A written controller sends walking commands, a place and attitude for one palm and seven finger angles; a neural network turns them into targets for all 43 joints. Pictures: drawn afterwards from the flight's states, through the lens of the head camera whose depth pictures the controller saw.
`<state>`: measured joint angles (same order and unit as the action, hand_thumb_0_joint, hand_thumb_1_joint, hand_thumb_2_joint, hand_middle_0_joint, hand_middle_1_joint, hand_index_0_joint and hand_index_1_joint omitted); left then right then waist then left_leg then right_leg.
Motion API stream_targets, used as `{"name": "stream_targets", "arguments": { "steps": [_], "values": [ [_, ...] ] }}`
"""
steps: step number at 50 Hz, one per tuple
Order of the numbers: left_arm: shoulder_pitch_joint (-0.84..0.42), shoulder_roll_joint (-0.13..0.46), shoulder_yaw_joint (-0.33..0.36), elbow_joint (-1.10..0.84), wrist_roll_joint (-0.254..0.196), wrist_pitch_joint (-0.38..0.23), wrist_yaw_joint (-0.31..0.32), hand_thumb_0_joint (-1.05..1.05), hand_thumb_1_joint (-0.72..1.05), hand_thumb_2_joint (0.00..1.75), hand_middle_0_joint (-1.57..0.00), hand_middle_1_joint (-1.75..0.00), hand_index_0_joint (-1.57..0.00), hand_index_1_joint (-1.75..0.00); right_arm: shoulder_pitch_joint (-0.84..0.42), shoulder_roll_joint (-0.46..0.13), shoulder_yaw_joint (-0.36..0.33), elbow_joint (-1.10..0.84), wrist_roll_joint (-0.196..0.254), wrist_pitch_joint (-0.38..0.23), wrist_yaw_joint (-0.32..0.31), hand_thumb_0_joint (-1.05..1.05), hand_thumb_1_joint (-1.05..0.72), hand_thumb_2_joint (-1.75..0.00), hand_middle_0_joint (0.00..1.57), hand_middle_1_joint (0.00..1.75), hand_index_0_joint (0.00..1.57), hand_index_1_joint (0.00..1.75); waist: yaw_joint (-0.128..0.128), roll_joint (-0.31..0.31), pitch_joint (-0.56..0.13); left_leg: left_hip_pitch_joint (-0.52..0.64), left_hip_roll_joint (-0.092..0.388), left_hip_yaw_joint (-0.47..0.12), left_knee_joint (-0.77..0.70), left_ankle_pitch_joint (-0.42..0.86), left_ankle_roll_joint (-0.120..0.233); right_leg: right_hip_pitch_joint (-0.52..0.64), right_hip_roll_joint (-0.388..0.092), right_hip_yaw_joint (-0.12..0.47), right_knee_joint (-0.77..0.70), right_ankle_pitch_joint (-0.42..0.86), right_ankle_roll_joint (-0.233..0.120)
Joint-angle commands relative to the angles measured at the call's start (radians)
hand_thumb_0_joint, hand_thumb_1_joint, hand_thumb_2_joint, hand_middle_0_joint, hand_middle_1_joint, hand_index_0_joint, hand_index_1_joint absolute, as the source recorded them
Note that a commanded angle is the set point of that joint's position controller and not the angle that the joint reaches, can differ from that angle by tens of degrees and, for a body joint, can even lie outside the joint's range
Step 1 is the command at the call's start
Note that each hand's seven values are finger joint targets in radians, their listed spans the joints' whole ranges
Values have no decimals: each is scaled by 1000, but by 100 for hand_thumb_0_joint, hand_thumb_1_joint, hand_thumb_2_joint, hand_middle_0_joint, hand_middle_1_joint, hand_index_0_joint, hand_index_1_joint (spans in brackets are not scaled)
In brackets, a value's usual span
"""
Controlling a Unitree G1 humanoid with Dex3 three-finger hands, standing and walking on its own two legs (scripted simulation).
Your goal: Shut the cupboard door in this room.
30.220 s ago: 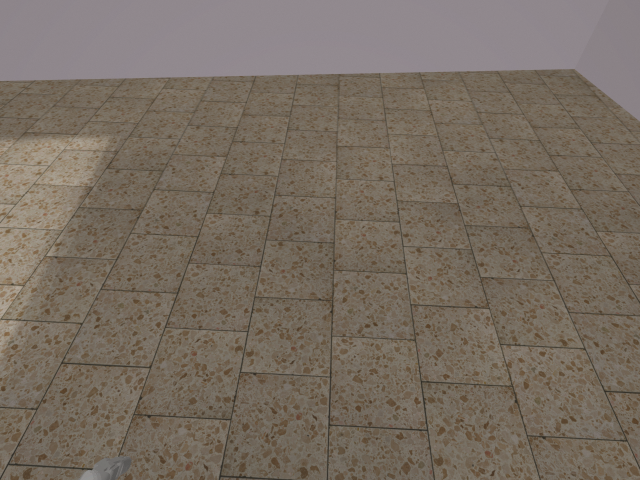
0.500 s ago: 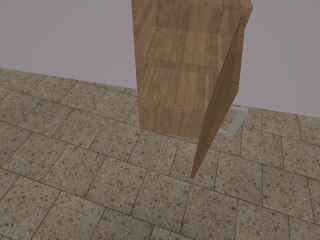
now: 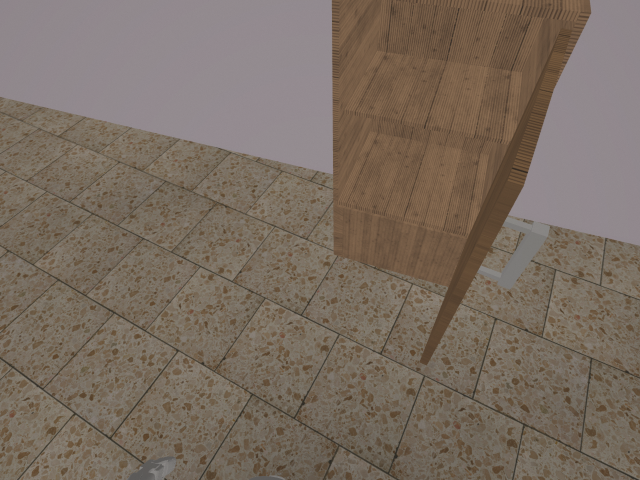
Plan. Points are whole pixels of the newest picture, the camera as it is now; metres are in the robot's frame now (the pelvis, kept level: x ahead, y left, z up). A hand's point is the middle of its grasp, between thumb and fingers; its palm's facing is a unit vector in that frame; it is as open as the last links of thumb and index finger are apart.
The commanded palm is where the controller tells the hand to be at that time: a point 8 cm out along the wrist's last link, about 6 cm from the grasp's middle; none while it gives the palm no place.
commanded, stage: stand and wait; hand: left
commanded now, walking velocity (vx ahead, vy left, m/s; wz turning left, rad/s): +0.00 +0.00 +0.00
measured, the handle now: (507, 253) +0.44 -0.26 -0.02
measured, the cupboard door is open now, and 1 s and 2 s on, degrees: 82 82 82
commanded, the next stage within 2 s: turn or walk to find it in 0.30 s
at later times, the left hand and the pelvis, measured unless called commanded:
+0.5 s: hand out of the picture -0.04 +0.19 -0.18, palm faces +0.12 -0.98 -0.17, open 7.3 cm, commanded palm none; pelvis +0.00 +0.01 +0.01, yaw +2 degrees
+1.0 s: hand out of the picture +0.09 +0.18 -0.16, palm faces -0.15 -0.96 -0.26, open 7.4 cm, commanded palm none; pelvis -0.01 -0.01 +0.01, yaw -11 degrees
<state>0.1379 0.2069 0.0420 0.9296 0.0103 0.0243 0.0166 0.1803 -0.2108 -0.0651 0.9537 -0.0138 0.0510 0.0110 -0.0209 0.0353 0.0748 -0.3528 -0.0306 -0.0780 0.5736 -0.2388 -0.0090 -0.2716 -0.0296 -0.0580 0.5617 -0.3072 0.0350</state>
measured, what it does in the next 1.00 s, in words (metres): steps on the spot: left foot, then right foot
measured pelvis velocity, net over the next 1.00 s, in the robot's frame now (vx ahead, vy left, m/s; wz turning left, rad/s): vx -0.01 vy -0.01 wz -0.19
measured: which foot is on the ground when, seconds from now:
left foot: down 0.00-0.00, up 0.02-0.38, down 0.40-0.76, up 0.78-1.00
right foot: down 0.00-0.48, up 0.50-0.74, down 0.76-1.00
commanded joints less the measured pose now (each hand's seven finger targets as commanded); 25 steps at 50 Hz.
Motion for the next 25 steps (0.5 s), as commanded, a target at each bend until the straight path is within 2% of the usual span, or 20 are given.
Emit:
{"name": "stream_targets", "arguments": {
  "steps": [1,2,3,4,5,6,8,9,14,15,16,17,18,19,20,21,22,23,24,25],
  "values": [
    [120,248,47,-62,11,-26,17,0,90,90,-20,-30,-20,-30,-49,-126,-41,-110,-4,-15,-4,0,-90,-90,20,30,20,30,63,-218,-76,-220,2,-10,461,-316,-18,85,-439,372,-321,146,-196],
    [65,203,49,-67,10,-37,21,0,90,90,-20,-30,-20,-30,-19,-126,-42,-83,-9,-5,-4,0,-90,-90,20,30,20,30,33,-304,-55,-216,32,-28,525,-274,-18,38,-385,332,-329,128,-183],
    [35,174,37,-71,8,-37,17,0,90,90,-20,-30,-20,-30,-4,-120,-44,-54,-7,0,-2,0,-90,-90,20,30,20,30,17,-233,-37,-200,33,-10,579,-211,-26,35,-323,263,-310,156,-163],
    [20,149,28,-73,6,-37,17,0,90,90,-20,-30,-20,-30,23,-110,-40,-41,-7,0,2,0,-90,-90,20,30,20,30,-1,-212,-31,-196,44,1,586,-171,-32,46,-285,197,-281,246,-146],
    [30,137,23,-68,7,-44,13,0,90,90,-20,-30,-20,-30,40,-90,-34,-25,-5,0,3,0,-90,-90,20,30,20,30,-3,-190,-44,-184,41,16,583,-133,-40,73,-252,134,-260,319,-133],
    [56,132,20,-60,7,-49,12,0,90,90,-20,-30,-20,-30,41,-84,-29,-17,-4,0,3,0,-90,-90,20,30,20,30,4,-196,-58,-178,41,25,570,-113,-46,100,-236,109,-248,376,-128],
    [114,132,16,-34,8,-54,12,0,90,90,-20,-30,-20,-30,24,-78,-23,-11,-1,0,0,0,-90,-90,20,30,20,30,23,-211,-73,-160,47,38,515,-111,-56,143,-235,90,-237,449,-135],
    [132,128,15,-23,9,-56,13,0,90,90,-20,-30,-20,-30,11,-76,-19,-10,0,-2,-1,0,-90,-90,20,30,20,30,33,-199,-73,-150,53,48,470,-119,-61,159,-239,92,-236,478,-138],
    [212,160,20,36,19,-53,13,0,90,90,-20,-30,-20,-30,-62,-53,5,-9,7,-17,-10,0,-90,-90,20,30,20,30,79,-222,-97,-51,55,104,177,-216,-60,235,-258,131,-205,609,-184],
    [214,167,21,47,19,-52,14,0,90,90,-20,-30,-20,-30,-61,-47,10,-5,8,-22,-13,0,-90,-90,20,30,20,30,80,-221,-101,-24,52,111,124,-215,-53,235,-260,136,-199,624,-190],
    [209,161,15,59,17,-52,14,0,90,90,-20,-30,-20,-30,-40,-40,16,9,9,-29,-17,0,-90,-90,20,30,20,30,69,-206,-116,24,51,118,43,-183,-49,231,-241,136,-189,632,-185],
    [192,153,9,70,12,-53,14,0,90,90,-20,-30,-20,-30,-10,-36,20,32,9,-36,-22,0,-90,-90,20,30,20,30,52,-197,-123,107,51,123,-57,-105,-44,191,-220,134,-183,588,-167],
    [161,147,4,78,4,-51,13,0,90,90,-20,-30,-20,-30,33,-39,22,55,10,-45,-26,0,-90,-90,20,30,20,30,24,-181,-127,212,52,123,-183,23,-35,136,-187,119,-167,511,-134],
    [149,128,4,78,-2,-46,11,0,90,90,-20,-30,-20,-30,55,-62,17,69,11,-56,-28,0,-90,-90,20,30,20,30,20,-136,-132,301,89,103,-239,128,-25,77,-147,110,-130,443,-98],
    [165,97,2,73,-7,-40,9,0,90,90,-20,-30,-20,-30,62,-109,8,70,7,-66,-36,0,-90,-90,20,30,20,30,20,-20,-150,379,185,37,-209,271,4,-5,-101,82,-100,331,-64],
    [181,77,-1,78,-7,-35,6,0,90,90,-20,-30,-20,-30,46,-145,5,67,5,-63,-42,0,-90,-90,20,30,20,30,31,65,-152,374,277,-25,-180,365,55,-33,-69,60,-93,194,-39],
    [175,70,1,82,-3,-29,4,0,90,90,-20,-30,-20,-30,24,-156,2,60,3,-56,-47,0,-90,-90,20,30,20,30,32,79,-119,324,311,-16,-190,341,81,-28,-51,40,-83,93,-28],
    [140,71,2,89,-3,-20,-2,0,90,90,-20,-30,-20,-30,2,-151,0,66,-1,-55,-56,0,-90,-90,20,30,20,30,22,138,-91,320,308,-13,-209,371,92,-52,-40,20,-29,93,-16],
    [116,83,6,87,-4,-10,-8,0,90,90,-20,-30,-20,-30,-1,-151,-1,66,-1,-52,-60,0,-90,-90,20,30,20,30,15,213,-54,288,329,-23,-237,407,109,-74,-32,15,61,-32,-15],
    [105,85,10,81,-2,0,-12,0,90,90,-20,-30,-20,-30,4,-141,-1,59,-3,-50,-64,0,-90,-90,20,30,20,30,9,222,-11,250,353,-14,-261,411,133,-105,-26,24,162,-138,-13]
  ]
}}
